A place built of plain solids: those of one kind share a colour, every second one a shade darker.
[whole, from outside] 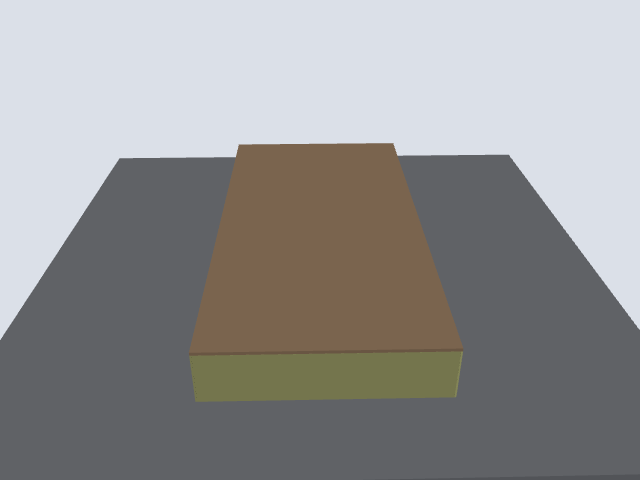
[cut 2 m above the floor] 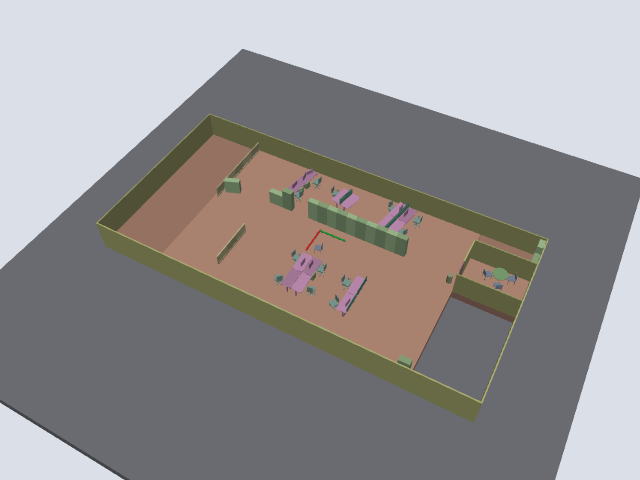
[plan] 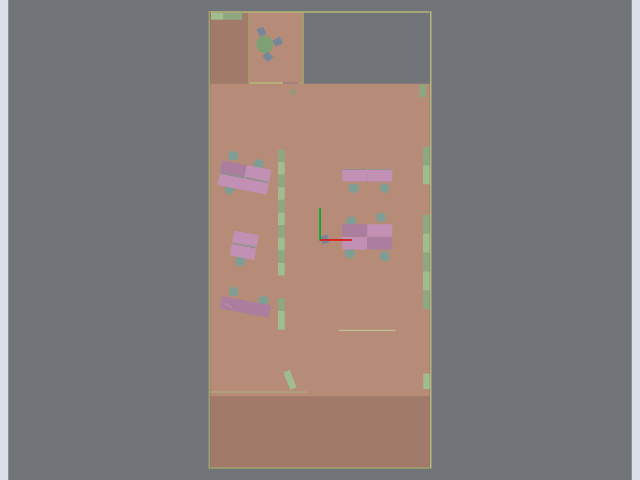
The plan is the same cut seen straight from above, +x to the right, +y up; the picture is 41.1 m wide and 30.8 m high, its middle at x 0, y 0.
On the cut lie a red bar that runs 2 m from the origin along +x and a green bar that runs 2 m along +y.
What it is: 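One storey of an office; an open floor with rows of desks, a band of small rooms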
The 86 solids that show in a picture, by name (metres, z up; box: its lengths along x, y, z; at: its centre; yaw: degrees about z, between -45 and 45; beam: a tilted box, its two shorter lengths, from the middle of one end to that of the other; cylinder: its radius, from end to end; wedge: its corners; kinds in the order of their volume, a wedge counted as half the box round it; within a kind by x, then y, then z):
{
 "floor_1": {"box": [2.44, 4.55, 0.7], "at": [-5.83, 12.3, 0.3]},
 "floor_2": {"box": [3.38, 4.55, 0.7], "at": [-2.82, 12.3, 0.3]},
 "floor_3": {"box": [0.1, 4.55, 0.7], "at": [-1.08, 12.3, 0.3]},
 "floor_4": {"box": [14.1, 4.55, 0.51], "at": [0.0, -12.3, 0.2]},
 "floor_5": {"box": [14.1, 20.05, 0.7], "at": [0.0, 0.0, 0.3]},
 "roof_1": {"box": [14.3, 29.35, 0.2], "at": [0.0, 0.0, 3.35]},
 "wall_1": {"box": [0.1, 29.35, 3.3], "at": [-7.1, 0.0, 1.6]},
 "wall_2": {"box": [0.1, 4.55, 2.6], "at": [-4.56, 12.3, 1.95]},
 "wall_3": {"box": [2.13, 0.1, 2.6], "at": [-3.44, 10.08, 1.95]},
 "wall_4": {"box": [0.1, 4.55, 2.6], "at": [-1.08, 12.3, 1.95]},
 "wall_5": {"box": [14.1, 0.1, 3.3], "at": [0.0, -14.63, 1.6]},
 "wall_6": {"box": [14.1, 0.1, 3.3], "at": [0.0, 14.63, 1.6]},
 "wall_7": {"box": [0.1, 29.35, 3.3], "at": [7.1, 0.0, 1.6]},
 "wall_8": {"box": [0.1, 4.55, 3.3], "at": [7.1, 12.3, 1.6]},
 "cabinet_1": {"box": [0.8, 0.44, 1.88], "at": [-6.59, 14.35, 1.59]},
 "cabinet_2": {"box": [1.2, 0.44, 1.23], "at": [-5.58, 14.35, 1.26]},
 "cabinet_3": {"box": [0.44, 1.2, 1.23], "at": [-2.47, -5.15, 1.26]},
 "cabinet_4": {"box": [0.44, 0.8, 1.88], "at": [-2.47, -4.14, 1.59]},
 "cabinet_5": {"box": [0.44, 0.8, 1.88], "at": [-2.47, -1.87, 1.59]},
 "cabinet_6": {"box": [0.44, 0.8, 1.88], "at": [-2.47, -1.06, 1.59]},
 "cabinet_7": {"box": [0.44, 0.8, 1.88], "at": [-2.47, -0.25, 1.59]},
 "cabinet_8": {"box": [0.44, 0.8, 1.88], "at": [-2.47, 0.56, 1.59]},
 "cabinet_9": {"box": [0.44, 0.8, 1.88], "at": [-2.47, 1.37, 1.59]},
 "cabinet_10": {"box": [0.44, 0.8, 1.88], "at": [-2.47, 2.18, 1.59]},
 "cabinet_11": {"box": [0.44, 0.8, 1.88], "at": [-2.47, 2.99, 1.59]},
 "cabinet_12": {"box": [0.44, 0.8, 1.88], "at": [-2.47, 3.8, 1.59]},
 "cabinet_13": {"box": [0.44, 0.8, 1.88], "at": [-2.47, 4.61, 1.59]},
 "cabinet_14": {"box": [0.44, 0.8, 1.88], "at": [-2.47, 5.42, 1.59]},
 "cabinet_15": {"box": [0.44, 1.2, 1.23], "at": [-1.93, -8.98, 1.26], "yaw": 21.5},
 "cabinet_16": {"box": [0.44, 0.8, 1.88], "at": [6.58, 9.57, 1.59]},
 "cabinet_17": {"box": [0.44, 1.2, 1.23], "at": [6.82, -3.83, 1.26]},
 "cabinet_18": {"box": [0.44, 1.2, 1.23], "at": [6.82, -2.62, 1.26]},
 "cabinet_19": {"box": [0.44, 1.2, 1.23], "at": [6.82, -1.41, 1.26]},
 "cabinet_20": {"box": [0.44, 1.2, 1.23], "at": [6.82, -0.2, 1.26]},
 "cabinet_21": {"box": [0.44, 1.2, 1.23], "at": [6.82, 1.01, 1.26]},
 "cabinet_22": {"box": [0.44, 1.2, 1.23], "at": [6.82, 4.18, 1.26]},
 "cabinet_23": {"box": [0.44, 1.2, 1.23], "at": [6.82, 5.39, 1.26]},
 "cabinet_24": {"box": [0.42, 1.0, 0.75], "at": [6.83, -9.06, 1.02]},
 "desk_1": {"box": [1.6, 0.8, 0.032], "at": [-5.72, 3.76, 1.38], "yaw": -10.8},
 "desk_2": {"box": [1.6, 0.8, 0.032], "at": [-5.59, -4.14, 1.38], "yaw": -10.8},
 "desk_3": {"box": [1.6, 0.8, 0.032], "at": [-5.57, 4.57, 1.38], "yaw": -10.8},
 "desk_4": {"box": [1.6, 0.8, 0.032], "at": [-4.94, -0.74, 1.38], "yaw": -10.8},
 "desk_5": {"box": [1.6, 0.8, 0.032], "at": [-4.79, 0.06, 1.38], "yaw": -10.8},
 "desk_6": {"box": [1.6, 0.8, 0.032], "at": [-4.14, 3.46, 1.38], "yaw": -10.8},
 "desk_7": {"box": [1.6, 0.8, 0.032], "at": [-4.01, -4.44, 1.38], "yaw": -10.8},
 "desk_8": {"box": [1.6, 0.8, 0.032], "at": [-3.98, 4.26, 1.38], "yaw": -10.8},
 "desk_9": {"box": [1.6, 0.8, 0.032], "at": [2.22, -0.21, 1.38]},
 "desk_10": {"box": [1.6, 0.8, 0.032], "at": [2.22, 0.61, 1.38]},
 "desk_11": {"box": [1.6, 0.8, 0.032], "at": [2.22, 4.15, 1.38]},
 "desk_12": {"box": [1.6, 0.8, 0.032], "at": [3.83, -0.21, 1.38]},
 "desk_13": {"box": [1.6, 0.8, 0.032], "at": [3.83, 0.61, 1.38]},
 "desk_14": {"box": [1.6, 0.8, 0.032], "at": [3.83, 4.15, 1.38]},
 "guard_1": {"box": [1.17, 0.03, 0.73], "at": [-6.39, -9.76, 1.13]},
 "guard_2": {"box": [1.17, 0.03, 0.73], "at": [-5.16, -9.76, 1.13]},
 "guard_3": {"box": [6.2, 0.1, 0.12], "at": [-3.93, -9.76, 0.71]},
 "guard_4": {"box": [1.17, 0.03, 0.73], "at": [-3.93, -9.76, 1.13]},
 "guard_5": {"box": [6.2, 0.1, 0.05], "at": [-3.93, -9.76, 1.52]},
 "guard_6": {"box": [1.17, 0.03, 0.73], "at": [-1.47, -9.76, 1.13]},
 "guard_7": {"box": [1.13, 0.03, 0.73], "at": [1.83, -5.8, 1.13]},
 "guard_8": {"box": [3.63, 0.1, 0.12], "at": [3.03, -5.8, 0.71]},
 "guard_9": {"box": [1.13, 0.03, 0.73], "at": [3.03, -5.8, 1.13]},
 "guard_10": {"box": [3.63, 0.1, 0.05], "at": [3.03, -5.8, 1.52]},
 "guard_11": {"box": [1.13, 0.03, 0.73], "at": [4.22, -5.8, 1.13]},
 "officechair_1": {"box": [0.53, 0.5, 0.08], "at": [-5.8, 3.26, 1.16], "yaw": -23.1},
 "officechair_2": {"box": [0.53, 0.5, 0.08], "at": [-5.56, -3.33, 1.19], "yaw": -3.5},
 "officechair_3": {"box": [0.52, 0.51, 0.08], "at": [-5.56, 5.38, 1.19], "yaw": 4.1},
 "officechair_4": {"box": [0.52, 0.51, 0.08], "at": [-5.12, -1.35, 1.17], "yaw": 0.2},
 "officechair_5": {"box": [0.52, 0.51, 0.08], "at": [-3.93, 4.85, 1.14], "yaw": -24.8},
 "officechair_6": {"box": [0.52, 0.51, 0.08], "at": [-3.63, -3.91, 1.16], "yaw": -14.7},
 "officechair_7": {"box": [0.52, 0.51, 0.08], "at": [1.91, -0.85, 1.11], "yaw": -7.9},
 "officechair_8": {"box": [0.52, 0.51, 0.08], "at": [2.0, 1.19, 1.2], "yaw": 6.1},
 "officechair_9": {"box": [0.52, 0.51, 0.08], "at": [2.16, 3.33, 1.11], "yaw": -2.1},
 "officechair_10": {"box": [0.5, 0.53, 0.08], "at": [3.9, 1.44, 1.2], "yaw": 10.7},
 "officechair_11": {"box": [0.52, 0.51, 0.08], "at": [4.13, -1.06, 1.2], "yaw": -44.7},
 "officechair_12": {"box": [0.5, 0.53, 0.08], "at": [4.16, 3.31, 1.14], "yaw": -28.6},
 "screen_1": {"box": [1.5, 0.03, 0.5], "at": [-5.63, 4.2, 1.65], "yaw": -10.8},
 "screen_2": {"box": [1.5, 0.03, 0.5], "at": [-4.85, -0.3, 1.65], "yaw": -10.8},
 "screen_3": {"box": [1.5, 0.03, 0.5], "at": [-4.05, 3.9, 1.65], "yaw": -10.8},
 "screen_4": {"box": [1.5, 0.03, 0.5], "at": [2.22, 4.52, 1.65]},
 "screen_5": {"box": [1.5, 0.03, 0.5], "at": [3.83, 4.52, 1.65]},
 "bin_1": {"cylinder": 0.2, "from": [-1.74, 9.5, 0.65], "to": [-1.74, 9.5, 1.41]},
 "visitorchair_1": {"box": [0.47, 0.54, 0.04], "at": [-3.76, 13.37, 1.12], "yaw": 24.4},
 "visitorchair_2": {"box": [0.47, 0.54, 0.04], "at": [-3.34, 11.76, 1.12], "yaw": 40.1},
 "visitorchair_3": {"box": [0.54, 0.47, 0.04], "at": [-2.7, 12.73, 1.12], "yaw": 29.0},
 "visitorchair_4": {"box": [0.47, 0.54, 0.04], "at": [0.31, 0.04, 1.12], "yaw": 14.9},
 "meetingtable_1": {"cylinder": 0.55, "from": [-3.54, 12.55, 1.37], "to": [-3.54, 12.55, 1.4]}
}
